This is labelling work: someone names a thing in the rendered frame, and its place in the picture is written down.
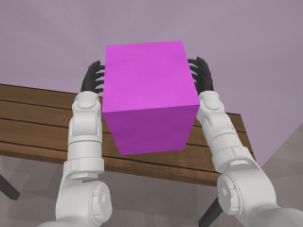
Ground robot right forearm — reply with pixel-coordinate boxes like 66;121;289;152
196;91;276;197

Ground robot left upper arm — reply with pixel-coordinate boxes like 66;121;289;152
36;181;113;227

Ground robot left forearm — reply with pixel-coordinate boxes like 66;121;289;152
55;91;104;219

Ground carton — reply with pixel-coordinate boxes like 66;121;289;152
101;41;201;155

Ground robot right upper arm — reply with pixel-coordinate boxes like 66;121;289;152
217;168;303;227

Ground robot left hand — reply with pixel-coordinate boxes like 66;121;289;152
80;61;105;94

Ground table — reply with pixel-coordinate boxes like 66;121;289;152
0;83;256;227

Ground robot right hand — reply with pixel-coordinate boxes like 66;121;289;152
187;57;214;95

